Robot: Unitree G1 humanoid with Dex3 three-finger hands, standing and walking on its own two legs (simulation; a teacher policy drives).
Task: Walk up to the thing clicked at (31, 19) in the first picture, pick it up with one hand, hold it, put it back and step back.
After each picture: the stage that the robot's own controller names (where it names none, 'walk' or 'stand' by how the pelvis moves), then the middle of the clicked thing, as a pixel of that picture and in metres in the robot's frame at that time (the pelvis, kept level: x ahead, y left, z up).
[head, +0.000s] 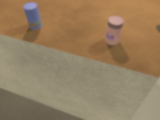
stand; (33, 16) +0.74 +0.25 +0.03
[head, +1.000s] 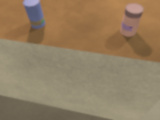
walk; (35, 13) +0.66 +0.20 +0.07
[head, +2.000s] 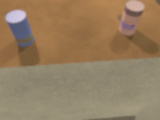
stand; (21, 29) +0.52 +0.22 +0.09
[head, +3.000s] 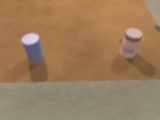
stand; (33, 49) +0.51 +0.21 +0.04
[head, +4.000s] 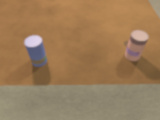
stand; (36, 51) +0.50 +0.20 +0.03
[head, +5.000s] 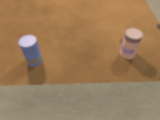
stand; (31, 51) +0.50 +0.22 +0.03
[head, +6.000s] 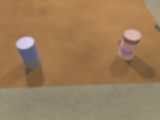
stand; (29, 53) +0.49 +0.23 +0.03
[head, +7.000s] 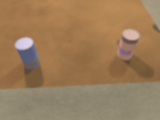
stand; (28, 53) +0.49 +0.23 +0.03
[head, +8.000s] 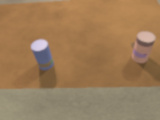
rise first; (43, 55) +0.48 +0.21 +0.04
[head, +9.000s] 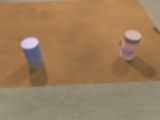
go down; (33, 53) +0.50 +0.20 +0.04
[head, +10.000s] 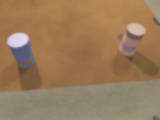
go down; (22, 51) +0.47 +0.20 +0.05
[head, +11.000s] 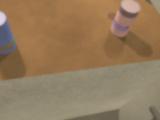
close in; out of the picture +0.48 +0.22 +0.09
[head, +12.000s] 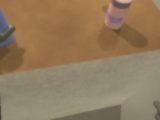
close; out of the picture +0.52 +0.21 +0.10
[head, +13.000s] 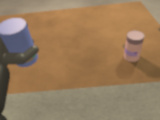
lift; (20, 43) +0.34 +0.17 +0.25
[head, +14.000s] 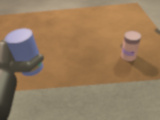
hold; (26, 53) +0.33 +0.17 +0.22
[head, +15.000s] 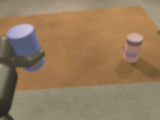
hold; (27, 48) +0.34 +0.16 +0.24
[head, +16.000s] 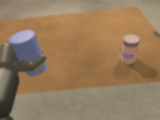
hold; (29, 53) +0.34 +0.16 +0.22
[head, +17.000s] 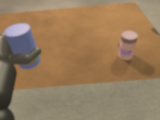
crouch; (24, 47) +0.36 +0.17 +0.22
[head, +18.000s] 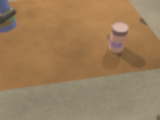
lower; out of the picture +0.48 +0.21 +0.26
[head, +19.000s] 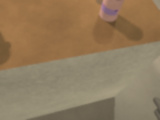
lower; out of the picture +0.53 +0.23 +0.11
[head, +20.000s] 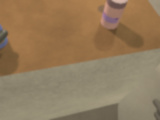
lower; out of the picture +0.50 +0.22 +0.10
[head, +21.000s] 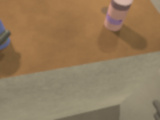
lower; out of the picture +0.50 +0.22 +0.10
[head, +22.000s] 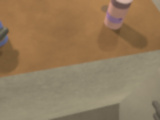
lower; out of the picture +0.51 +0.22 +0.10
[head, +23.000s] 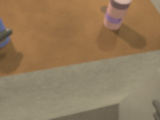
open; out of the picture +0.51 +0.22 +0.10
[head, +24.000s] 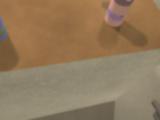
rise; out of the picture +0.51 +0.22 +0.10
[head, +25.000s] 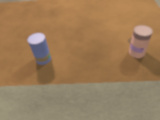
sink last; (40, 49) +0.50 +0.21 +0.07
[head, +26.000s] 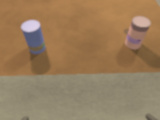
stand; (34, 37) +0.52 +0.21 +0.07
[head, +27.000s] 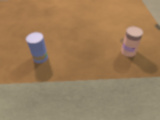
stand; (37, 48) +0.52 +0.20 +0.04
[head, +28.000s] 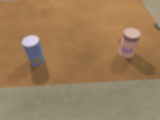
stand; (34, 51) +0.51 +0.21 +0.03
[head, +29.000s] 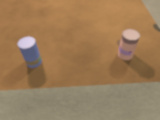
stand; (30, 52) +0.49 +0.22 +0.03
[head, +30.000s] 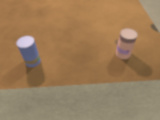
stand; (29, 52) +0.50 +0.23 +0.03
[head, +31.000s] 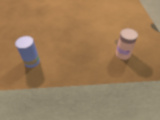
stand; (28, 52) +0.49 +0.23 +0.03
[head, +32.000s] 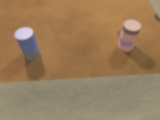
walk; (28, 44) +0.51 +0.22 +0.04
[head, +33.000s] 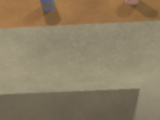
walk; out of the picture +0.74 +0.18 +0.05
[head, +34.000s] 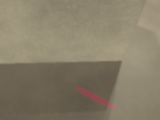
walk; out of the picture +1.10 +0.18 +0.05
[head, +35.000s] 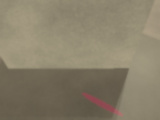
stand; out of the picture +1.13 +0.16 +0.06
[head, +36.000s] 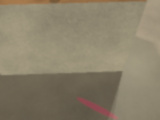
stand; out of the picture +1.11 +0.19 +0.03
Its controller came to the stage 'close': yes
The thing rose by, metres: 0.22
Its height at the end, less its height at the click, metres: +0.00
